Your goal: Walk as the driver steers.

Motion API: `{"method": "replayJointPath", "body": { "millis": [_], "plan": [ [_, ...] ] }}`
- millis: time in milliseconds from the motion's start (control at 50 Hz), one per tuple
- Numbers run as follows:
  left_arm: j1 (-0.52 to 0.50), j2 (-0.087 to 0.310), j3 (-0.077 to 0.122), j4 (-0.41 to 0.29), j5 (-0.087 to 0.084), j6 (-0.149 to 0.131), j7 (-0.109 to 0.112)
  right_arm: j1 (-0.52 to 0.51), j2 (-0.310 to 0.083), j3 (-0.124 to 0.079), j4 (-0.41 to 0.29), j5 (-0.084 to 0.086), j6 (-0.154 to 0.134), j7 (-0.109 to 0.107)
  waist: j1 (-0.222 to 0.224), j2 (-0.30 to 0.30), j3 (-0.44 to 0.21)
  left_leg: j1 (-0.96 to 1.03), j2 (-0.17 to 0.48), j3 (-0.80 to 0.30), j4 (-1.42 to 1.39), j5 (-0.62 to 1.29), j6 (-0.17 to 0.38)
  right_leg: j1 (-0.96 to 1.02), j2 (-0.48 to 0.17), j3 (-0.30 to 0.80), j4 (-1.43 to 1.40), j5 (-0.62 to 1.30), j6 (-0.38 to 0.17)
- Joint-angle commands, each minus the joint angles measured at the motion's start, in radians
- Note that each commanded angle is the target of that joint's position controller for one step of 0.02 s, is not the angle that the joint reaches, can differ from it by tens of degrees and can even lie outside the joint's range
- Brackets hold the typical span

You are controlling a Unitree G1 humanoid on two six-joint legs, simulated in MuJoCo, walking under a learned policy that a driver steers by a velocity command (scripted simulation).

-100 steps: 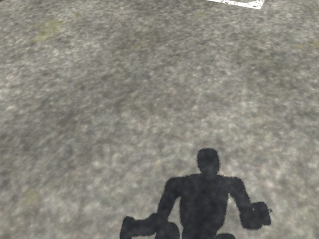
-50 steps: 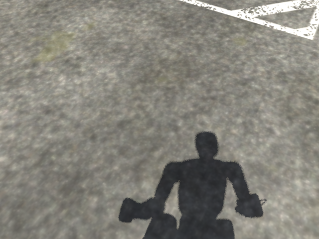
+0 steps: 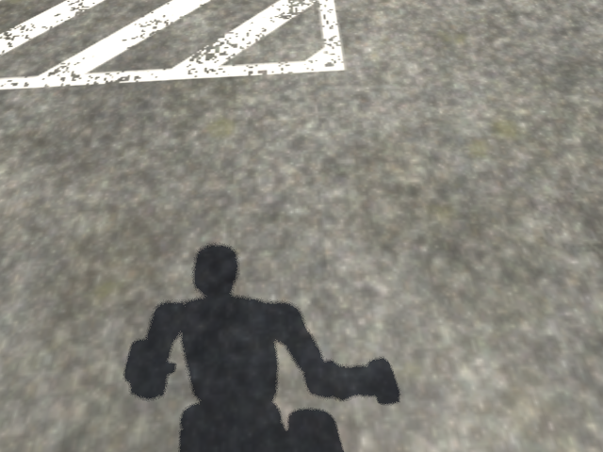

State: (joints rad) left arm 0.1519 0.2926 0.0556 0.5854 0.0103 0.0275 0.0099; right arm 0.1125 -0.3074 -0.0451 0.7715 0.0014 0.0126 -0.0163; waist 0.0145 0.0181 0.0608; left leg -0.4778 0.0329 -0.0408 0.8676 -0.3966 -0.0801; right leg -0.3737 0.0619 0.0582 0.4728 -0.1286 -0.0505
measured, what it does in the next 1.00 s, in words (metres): walks ahead: left foot, then right foot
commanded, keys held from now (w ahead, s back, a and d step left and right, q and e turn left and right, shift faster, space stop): no key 0.12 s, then w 0.30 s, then w+q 0.30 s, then q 0.24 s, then no key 0.04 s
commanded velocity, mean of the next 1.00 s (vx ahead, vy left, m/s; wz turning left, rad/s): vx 0.27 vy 0.00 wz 0.16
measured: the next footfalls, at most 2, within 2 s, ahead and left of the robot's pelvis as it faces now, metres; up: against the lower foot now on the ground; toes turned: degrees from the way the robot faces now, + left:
left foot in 0.10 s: +0.07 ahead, +0.15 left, +0.00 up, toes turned -2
right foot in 0.46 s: +0.12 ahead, -0.11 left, +0.00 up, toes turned -2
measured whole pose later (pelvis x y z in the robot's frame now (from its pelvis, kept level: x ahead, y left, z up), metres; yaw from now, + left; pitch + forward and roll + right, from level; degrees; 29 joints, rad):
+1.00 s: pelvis +0.30 +0.03 -0.02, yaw +14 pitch +2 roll +0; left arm 0.27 0.28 0.04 0.76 0.00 -0.06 0.02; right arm 0.09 -0.30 -0.06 0.64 0.00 -0.04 0.04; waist 0.03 0.01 0.08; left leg -0.51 -0.10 0.02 0.57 -0.10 0.10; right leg -0.33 0.00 0.02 1.28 -0.54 0.04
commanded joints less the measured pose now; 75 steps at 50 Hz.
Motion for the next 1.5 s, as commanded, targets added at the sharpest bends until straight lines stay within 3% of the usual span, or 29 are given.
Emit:
{"method": "replayJointPath", "body": {
  "millis": [20, 100, 120, 140, 160, 220, 300, 420, 440, 460, 480, 520, 580, 780, 840, 880, 900, 920, 940, 960, 1000, 1040, 1120, 1300, 1340, 1360, 1380, 1420, 1500],
  "plan": [
    [-0.018, 0.145, 0.040, -0.049, 0.003, -0.010, 0.004, 0.052, -0.076, -0.018, -0.042, 0.001, 0.000, 0.001, 0.000, -0.165, -0.191, 0.143, -0.003, 0.008, -0.097, 0.053, 0.006, 0.085, -0.246, 0.225, -0.132, 0.079, -0.188],
    [0.000, 0.073, 0.007, -0.006, 0.001, -0.012, -0.006, 0.081, -0.053, -0.013, -0.037, -0.021, -0.013, 0.016, -0.034, -0.121, -0.139, 0.333, 0.002, 0.013, -0.427, 0.247, 0.068, -0.007, -0.179, 0.216, -0.087, -0.166, -0.080],
    [0.038, 0.047, -0.002, 0.007, 0.014, -0.019, -0.007, 0.089, -0.107, -0.020, -0.049, -0.038, -0.016, 0.013, -0.009, -0.015, -0.129, 0.362, 0.126, -0.119, -0.486, 0.324, 0.112, -0.043, -0.114, 0.159, 0.006, -0.250, -0.017],
    [0.083, 0.023, -0.003, 0.004, 0.013, -0.020, -0.007, 0.050, -0.128, -0.022, -0.031, -0.042, -0.018, 0.014, 0.059, 0.162, -0.125, 0.214, 0.185, -0.189, -0.535, 0.077, 0.188, 0.031, -0.026, 0.028, 0.043, -0.293, 0.034],
    [0.031, 0.059, 0.001, 0.009, 0.019, -0.019, -0.001, 0.011, -0.087, -0.014, -0.051, -0.035, -0.023, 0.016, 0.020, 0.171, -0.083, 0.118, 0.165, -0.220, -0.612, -0.242, 0.202, 0.100, -0.026, -0.006, 0.088, -0.245, 0.060],
    [-0.026, 0.115, 0.030, 0.005, -0.005, -0.028, 0.006, 0.081, -0.177, -0.042, -0.036, -0.010, -0.031, -0.001, -0.045, 0.226, 0.016, 0.158, 0.248, -0.350, -0.709, -0.377, 0.248, -0.064, -0.018, -0.058, 0.312, -0.280, 0.060],
    [-0.040, 0.054, 0.020, 0.016, -0.029, -0.067, -0.013, 0.166, -0.133, -0.039, -0.007, 0.016, -0.049, -0.014, -0.077, 0.139, 0.021, 0.385, 0.252, -0.327, -0.693, -0.166, 0.275, -0.253, -0.087, -0.036, 0.335, -0.316, 0.031],
    [0.098, 0.047, 0.027, 0.094, -0.030, -0.090, -0.029, 0.139, -0.132, -0.040, -0.001, 0.030, -0.041, 0.009, 0.005, 0.106, -0.057, 0.182, 0.155, -0.145, -0.582, 0.006, 0.242, 0.250, -0.015, -0.139, -0.037, -0.075, 0.020],
    [0.176, 0.066, 0.036, 0.112, -0.034, -0.088, -0.021, 0.134, -0.090, -0.026, -0.001, 0.023, -0.045, 0.015, 0.043, 0.081, -0.084, 0.091, 0.127, -0.126, -0.500, 0.010, 0.209, 0.393, -0.057, -0.084, -0.053, -0.084, 0.007],
    [0.298, 0.127, 0.051, 0.125, -0.027, -0.089, -0.006, 0.092, -0.006, 0.001, -0.023, 0.006, -0.055, 0.026, 0.099, -0.089, -0.125, -0.055, 0.033, -0.033, -0.203, -0.011, 0.140, 0.542, -0.243, 0.158, -0.144, -0.180, -0.044],
    [0.357, 0.269, 0.086, 0.132, -0.012, -0.090, -0.011, 0.075, -0.003, 0.002, -0.082, 0.025, -0.077, 0.020, 0.106, -0.318, -0.133, -0.285, -0.054, 0.032, 0.047, -0.139, 0.106, 0.591, -0.457, 0.522, -0.257, -0.381, -0.193],
    [0.292, 0.132, 0.047, 0.131, -0.007, -0.118, -0.011, 0.058, -0.112, -0.034, -0.066, 0.054, -0.095, 0.018, 0.079, -0.172, -0.007, -0.418, 0.016, -0.113, 0.268, -0.058, 0.139, 0.507, -0.434, 0.487, -0.296, -0.520, -0.201],
    [0.195, 0.077, 0.027, 0.128, -0.007, -0.131, -0.010, 0.072, -0.079, -0.037, -0.037, 0.030, -0.089, 0.028, 0.031, -0.126, 0.033, -0.377, 0.054, -0.116, 0.216, 0.155, 0.131, 0.436, -0.332, 0.191, -0.325, -0.148, -0.109],
    [0.223, 0.121, 0.034, 0.193, -0.011, -0.116, 0.020, -0.136, 0.018, -0.001, -0.159, 0.011, -0.080, 0.079, 0.061, -0.074, 0.070, -0.155, 0.006, 0.085, -0.234, 0.488, 0.093, 0.314, -0.277, -0.202, -0.312, 0.415, -0.073],
    [0.202, 0.163, 0.045, 0.192, -0.023, -0.090, 0.037, -0.063, -0.035, -0.026, -0.173, 0.010, -0.078, 0.099, -0.002, -0.126, -0.025, -0.040, -0.061, 0.128, -0.262, 0.400, 0.142, 0.409, -0.296, -0.231, -0.128, 0.790, -0.037],
    [0.163, 0.178, 0.051, 0.169, -0.026, -0.073, 0.046, 0.153, -0.115, -0.068, -0.127, 0.011, -0.072, 0.091, -0.115, -0.121, -0.149, 0.218, -0.119, 0.127, -0.305, 0.390, 0.195, 0.367, -0.273, -0.237, 0.164, 0.866, -0.006],
    [0.153, 0.170, 0.045, 0.153, -0.027, -0.079, 0.045, 0.256, -0.161, -0.088, -0.108, 0.006, -0.066, 0.068, -0.179, -0.057, -0.202, 0.428, -0.083, 0.047, -0.392, 0.541, 0.235, 0.223, -0.216, -0.241, 0.411, 0.652, 0.044],
    [0.267, 0.021, 0.006, 0.125, 0.034, -0.092, 0.026, 0.237, -0.249, -0.092, -0.118, -0.004, -0.052, 0.039, -0.050, 0.250, -0.307, 0.752, 0.180, -0.283, -0.250, 1.068, 0.351, -0.122, -0.068, -0.221, 0.795, -0.465, 0.101],
    [0.347, 0.061, -0.008, 0.121, 0.010, -0.110, 0.006, 0.226, -0.249, -0.084, -0.173, -0.021, -0.062, 0.042, -0.056, 0.199, -0.574, 0.895, 0.373, -0.707, -0.357, 0.933, 0.560, -0.258, 0.022, 0.027, 1.054, -0.618, 0.117],
    [0.222, 0.148, 0.016, 0.110, -0.022, -0.112, -0.001, 0.186, -0.192, -0.079, -0.190, -0.013, -0.056, 0.045, -0.113, 0.046, -0.513, 0.793, 0.302, -0.595, -0.434, 0.762, 0.505, -0.287, -0.038, 0.088, 1.047, -0.498, 0.101],
    [0.137, 0.133, 0.013, 0.093, -0.018, -0.096, 0.019, 0.056, -0.105, -0.051, -0.193, 0.015, -0.051, 0.039, -0.040, -0.070, -0.244, 0.468, 0.212, -0.394, -0.501, 0.599, 0.404, -0.301, -0.116, 0.039, 0.895, -0.346, 0.098],
    [0.166, 0.144, 0.022, 0.095, -0.009, -0.062, 0.030, 0.014, -0.097, -0.046, -0.192, -0.008, -0.049, 0.036, 0.014, -0.013, -0.175, 0.224, 0.165, -0.312, -0.554, 0.592, 0.384, -0.157, -0.142, 0.034, 0.803, -0.296, 0.105],
    [0.182, 0.085, 0.007, 0.101, 0.006, -0.041, 0.048, 0.013, -0.110, -0.047, -0.154, -0.017, -0.058, 0.030, 0.026, 0.039, -0.195, 0.124, 0.126, -0.196, -0.550, 0.737, 0.377, -0.087, -0.132, 0.000, 0.617, -0.249, 0.134],
    [0.069, 0.062, 0.001, 0.082, -0.005, -0.040, 0.034, 0.004, -0.063, -0.018, -0.109, -0.017, -0.014, 0.019, -0.014, 0.092, -0.141, 0.114, 0.100, -0.239, -0.535, 0.110, 0.294, 0.086, -0.114, -0.019, 0.136, -0.122, 0.109],
    [0.089, 0.076, 0.001, 0.084, 0.015, -0.052, 0.027, 0.065, -0.008, 0.006, -0.082, -0.020, -0.019, 0.020, -0.004, 0.041, -0.139, 0.080, 0.045, -0.216, -0.468, 0.075, 0.202, 0.231, -0.158, 0.031, -0.046, 0.035, 0.069],
    [0.072, 0.159, 0.015, 0.067, 0.022, -0.052, 0.031, 0.134, -0.004, 0.005, -0.073, -0.033, -0.029, 0.023, -0.064, -0.105, -0.140, 0.042, -0.037, -0.140, -0.370, 0.009, 0.149, 0.265, -0.275, 0.137, -0.045, 0.195, 0.014],
    [0.039, 0.128, 0.013, 0.093, 0.025, -0.050, 0.024, 0.136, 0.004, 0.003, -0.074, -0.022, -0.032, 0.023, -0.095, -0.237, -0.142, 0.142, -0.072, -0.042, -0.369, 0.044, 0.113, 0.122, -0.283, 0.166, -0.078, 0.010, -0.041],
    [0.017, 0.055, -0.005, 0.086, 0.020, -0.059, 0.011, 0.044, -0.040, -0.010, -0.076, -0.025, -0.018, 0.018, -0.048, -0.169, -0.096, 0.218, -0.058, -0.055, -0.373, 0.145, 0.100, 0.043, -0.194, 0.099, -0.091, -0.183, 0.009],
    [0.065, 0.066, -0.003, 0.099, 0.007, -0.074, 0.016, 0.045, -0.029, -0.010, -0.057, -0.018, -0.004, 0.011, -0.020, -0.080, -0.076, 0.191, -0.034, -0.097, -0.395, 0.215, 0.130, 0.103, -0.144, 0.035, -0.027, -0.082, 0.042]
  ]
}}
